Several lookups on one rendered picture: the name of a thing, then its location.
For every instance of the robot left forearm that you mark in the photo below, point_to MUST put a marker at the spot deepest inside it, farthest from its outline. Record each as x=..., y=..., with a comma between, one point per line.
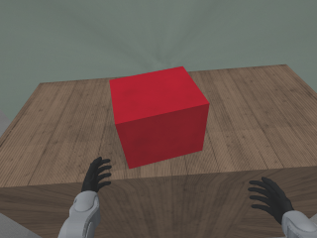
x=84, y=216

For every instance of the carton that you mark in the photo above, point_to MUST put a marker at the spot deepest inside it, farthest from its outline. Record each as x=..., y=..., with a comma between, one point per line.
x=158, y=115

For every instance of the left robot hand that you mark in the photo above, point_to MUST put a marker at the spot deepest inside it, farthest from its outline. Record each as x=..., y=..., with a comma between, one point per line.
x=92, y=178

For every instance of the pedestal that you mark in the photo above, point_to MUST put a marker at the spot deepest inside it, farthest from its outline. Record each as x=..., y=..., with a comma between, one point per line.
x=261, y=122

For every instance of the robot right forearm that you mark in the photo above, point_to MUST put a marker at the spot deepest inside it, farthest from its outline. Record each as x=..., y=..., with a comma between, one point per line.
x=295, y=224

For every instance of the right robot hand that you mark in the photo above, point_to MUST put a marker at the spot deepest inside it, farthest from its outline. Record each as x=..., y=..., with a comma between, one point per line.
x=277, y=202

